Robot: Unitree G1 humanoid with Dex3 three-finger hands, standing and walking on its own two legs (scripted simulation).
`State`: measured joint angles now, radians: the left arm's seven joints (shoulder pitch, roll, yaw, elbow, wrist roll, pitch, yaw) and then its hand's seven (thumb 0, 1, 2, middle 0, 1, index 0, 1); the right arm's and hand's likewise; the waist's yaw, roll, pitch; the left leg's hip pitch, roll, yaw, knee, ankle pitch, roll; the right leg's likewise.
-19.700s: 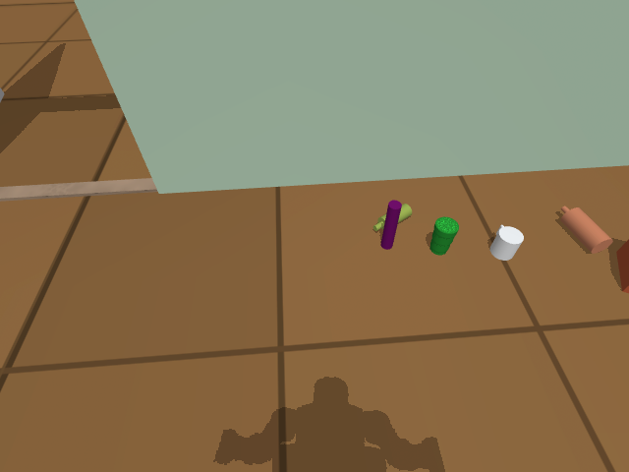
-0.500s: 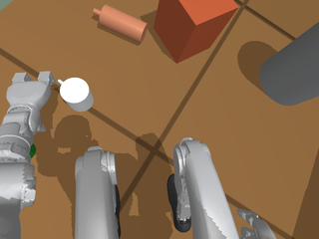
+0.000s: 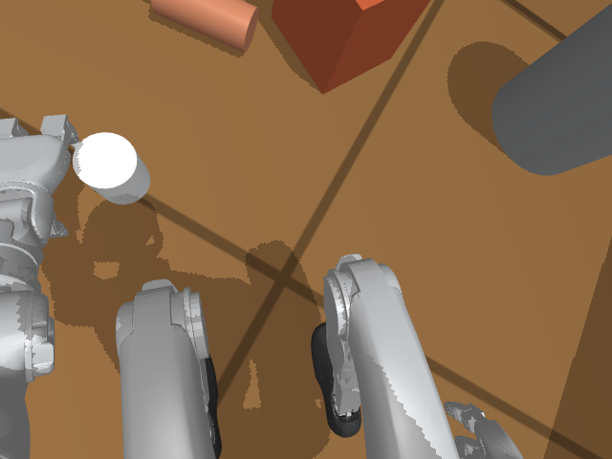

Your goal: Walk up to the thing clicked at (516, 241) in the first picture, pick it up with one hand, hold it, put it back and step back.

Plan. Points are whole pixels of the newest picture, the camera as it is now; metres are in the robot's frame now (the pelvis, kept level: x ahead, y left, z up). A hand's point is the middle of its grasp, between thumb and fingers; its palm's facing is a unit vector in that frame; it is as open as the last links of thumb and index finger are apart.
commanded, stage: rise first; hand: left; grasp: from above
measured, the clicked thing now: (106, 165) +0.54 +0.27 -0.30
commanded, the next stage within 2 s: approach in 1.74 s
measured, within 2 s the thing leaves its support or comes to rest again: neither
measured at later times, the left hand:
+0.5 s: hand (52, 183) +0.46 +0.30 -0.17, palm faces -0.44 -0.05 -0.90, open 13.9 cm
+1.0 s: hand (55, 175) +0.48 +0.31 -0.19, palm faces -0.44 -0.05 -0.90, open 13.9 cm
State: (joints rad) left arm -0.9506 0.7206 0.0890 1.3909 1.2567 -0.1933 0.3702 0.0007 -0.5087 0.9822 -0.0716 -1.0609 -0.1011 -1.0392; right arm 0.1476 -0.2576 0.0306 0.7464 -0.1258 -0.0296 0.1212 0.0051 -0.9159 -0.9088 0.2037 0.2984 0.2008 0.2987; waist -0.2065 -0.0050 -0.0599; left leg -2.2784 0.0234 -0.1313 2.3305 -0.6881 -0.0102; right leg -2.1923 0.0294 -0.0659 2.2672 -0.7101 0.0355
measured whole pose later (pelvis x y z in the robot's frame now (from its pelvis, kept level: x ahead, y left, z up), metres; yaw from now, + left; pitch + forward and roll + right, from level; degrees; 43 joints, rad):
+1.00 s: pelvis +0.00 +0.00 -0.02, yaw -2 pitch +35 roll -9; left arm -1.03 0.81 0.08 1.46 1.26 -0.19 0.36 0.00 -0.53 1.00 -0.09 -1.08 -0.11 -1.07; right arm 0.17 -0.27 0.11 0.72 -0.14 -0.03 0.13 0.00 -0.92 -0.91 0.20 0.30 0.20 0.30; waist -0.27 -0.01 -0.02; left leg -2.33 0.02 -0.16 2.40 -0.68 -0.01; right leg -2.23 0.04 -0.09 2.32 -0.70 0.04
